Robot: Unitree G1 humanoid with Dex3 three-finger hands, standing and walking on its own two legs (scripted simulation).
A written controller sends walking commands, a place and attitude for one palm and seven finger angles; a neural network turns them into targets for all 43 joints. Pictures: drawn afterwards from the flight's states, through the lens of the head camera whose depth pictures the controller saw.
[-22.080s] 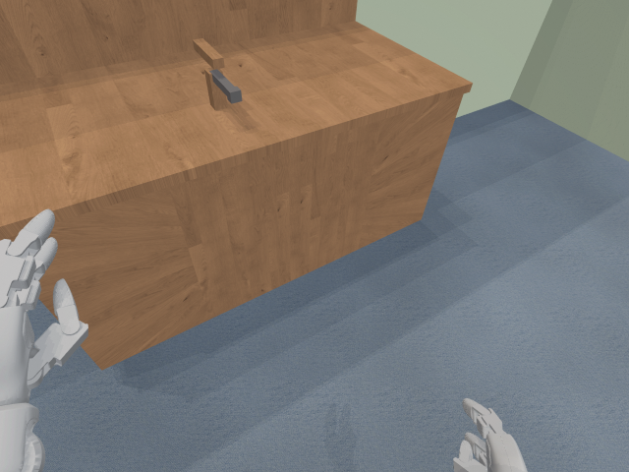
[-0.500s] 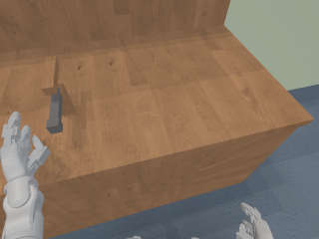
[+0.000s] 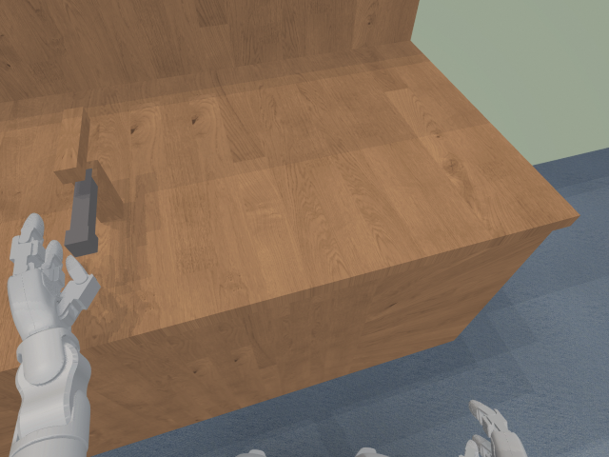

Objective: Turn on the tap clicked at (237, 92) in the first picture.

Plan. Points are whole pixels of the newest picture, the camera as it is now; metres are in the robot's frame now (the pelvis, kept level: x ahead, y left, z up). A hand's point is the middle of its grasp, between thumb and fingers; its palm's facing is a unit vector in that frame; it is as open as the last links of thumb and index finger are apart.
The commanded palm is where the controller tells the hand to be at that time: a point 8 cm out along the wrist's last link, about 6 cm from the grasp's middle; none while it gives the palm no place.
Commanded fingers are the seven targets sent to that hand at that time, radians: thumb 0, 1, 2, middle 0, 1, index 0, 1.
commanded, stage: push the lever round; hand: left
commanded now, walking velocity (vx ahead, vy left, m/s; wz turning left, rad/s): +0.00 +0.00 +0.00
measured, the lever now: (81, 241) +0.36 +0.32 +0.08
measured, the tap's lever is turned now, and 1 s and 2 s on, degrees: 0 5 38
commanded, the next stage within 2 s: none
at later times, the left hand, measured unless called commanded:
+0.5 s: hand (111, 275) +0.32 +0.27 +0.06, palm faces +0.62 -0.78 -0.05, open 7.8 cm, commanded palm +0.27 +0.30 +0.06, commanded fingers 0.00 0.90 0.90 -0.15 -0.15 -0.15 -0.15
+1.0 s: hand (134, 265) +0.34 +0.24 +0.06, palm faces +0.72 -0.69 -0.04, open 8.0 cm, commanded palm +0.29 +0.26 +0.06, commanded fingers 0.00 0.90 0.90 -0.15 -0.15 -0.15 -0.15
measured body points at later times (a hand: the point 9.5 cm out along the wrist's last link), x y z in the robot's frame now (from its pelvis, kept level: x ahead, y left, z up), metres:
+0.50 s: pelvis +0.01 +0.01 +0.00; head +0.05 +0.00 +0.45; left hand +0.28 +0.31 +0.07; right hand +0.16 -0.24 -0.11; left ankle +0.00 +0.13 -0.70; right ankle +0.03 -0.10 -0.70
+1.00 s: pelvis +0.00 +0.01 +0.00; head +0.04 +0.01 +0.45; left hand +0.29 +0.28 +0.07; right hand +0.17 -0.22 -0.11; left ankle +0.00 +0.13 -0.70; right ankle +0.03 -0.10 -0.70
